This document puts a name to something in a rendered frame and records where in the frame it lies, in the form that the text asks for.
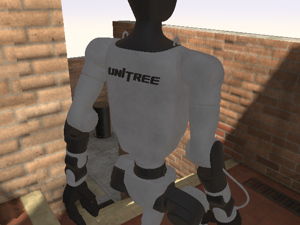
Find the right robot upper arm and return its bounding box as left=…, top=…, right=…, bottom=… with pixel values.
left=180, top=48, right=225, bottom=168

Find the robot left forearm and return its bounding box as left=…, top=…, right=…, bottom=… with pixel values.
left=64, top=120, right=90, bottom=187

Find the robot right forearm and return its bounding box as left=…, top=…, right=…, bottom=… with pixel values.
left=197, top=141, right=237, bottom=223

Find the left robot hand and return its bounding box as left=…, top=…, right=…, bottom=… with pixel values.
left=63, top=181, right=99, bottom=225

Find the robot head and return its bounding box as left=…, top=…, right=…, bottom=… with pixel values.
left=115, top=0, right=180, bottom=53

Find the right robot hand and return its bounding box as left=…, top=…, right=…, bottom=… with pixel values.
left=201, top=210, right=242, bottom=225

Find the left robot upper arm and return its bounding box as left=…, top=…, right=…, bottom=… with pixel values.
left=67, top=37, right=121, bottom=132

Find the robot left thigh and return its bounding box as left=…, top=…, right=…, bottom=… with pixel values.
left=110, top=154, right=135, bottom=193

